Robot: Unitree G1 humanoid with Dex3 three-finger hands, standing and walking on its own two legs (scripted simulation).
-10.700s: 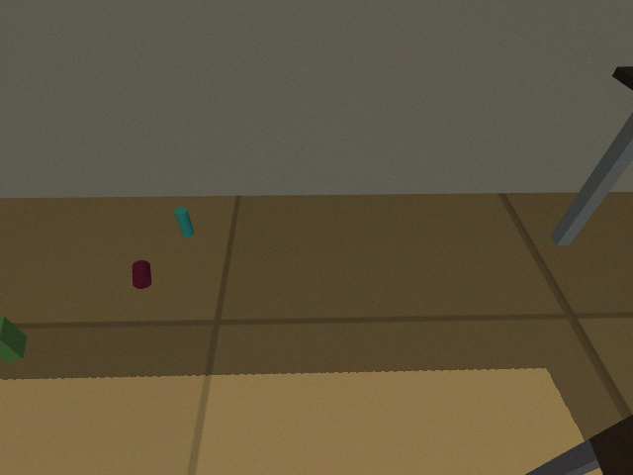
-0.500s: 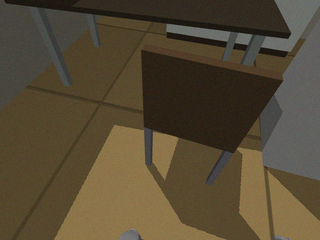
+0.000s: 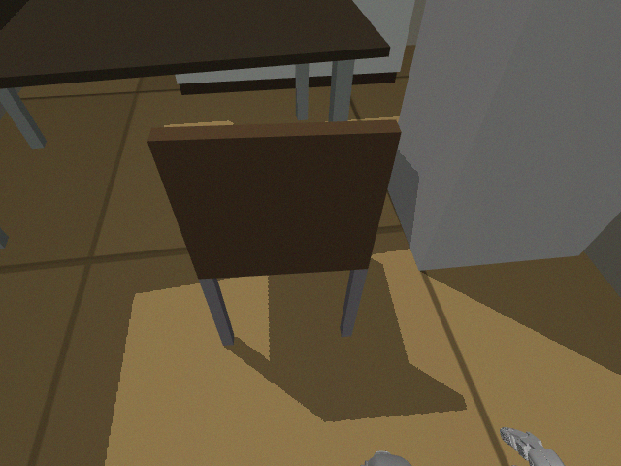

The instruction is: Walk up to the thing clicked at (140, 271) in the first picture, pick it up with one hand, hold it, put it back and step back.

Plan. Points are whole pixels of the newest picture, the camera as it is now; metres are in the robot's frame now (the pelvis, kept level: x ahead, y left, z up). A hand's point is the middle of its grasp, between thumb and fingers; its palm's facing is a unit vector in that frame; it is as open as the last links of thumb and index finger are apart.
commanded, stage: walk up
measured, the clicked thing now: out of the picture -0.71 +0.85 -0.74
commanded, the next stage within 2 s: none
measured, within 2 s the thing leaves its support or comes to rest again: neither
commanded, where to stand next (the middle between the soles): +0.09 -0.03 m, yaw -96 degrees
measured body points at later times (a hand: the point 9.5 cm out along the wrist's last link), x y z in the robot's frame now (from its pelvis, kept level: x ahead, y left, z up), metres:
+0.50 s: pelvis +0.06 +0.02 -0.02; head +0.09 -0.02 +0.43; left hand +0.34 +0.22 -0.10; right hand -0.01 -0.32 -0.13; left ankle +0.20 +0.11 -0.72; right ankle +0.05 -0.14 -0.74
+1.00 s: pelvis +0.05 +0.07 -0.02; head +0.06 +0.04 +0.42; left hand +0.38 +0.16 -0.12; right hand -0.22 -0.17 -0.12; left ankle +0.20 +0.10 -0.74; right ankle -0.07 +0.01 -0.74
